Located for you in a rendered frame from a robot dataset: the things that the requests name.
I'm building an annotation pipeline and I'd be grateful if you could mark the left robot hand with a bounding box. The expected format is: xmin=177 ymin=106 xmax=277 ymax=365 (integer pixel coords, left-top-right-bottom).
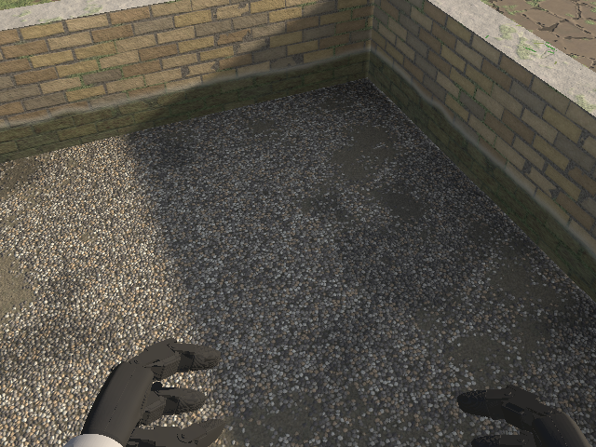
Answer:
xmin=80 ymin=338 xmax=226 ymax=447

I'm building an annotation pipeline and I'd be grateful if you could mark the right robot hand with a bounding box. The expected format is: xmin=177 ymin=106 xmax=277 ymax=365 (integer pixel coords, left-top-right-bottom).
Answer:
xmin=457 ymin=384 xmax=591 ymax=447

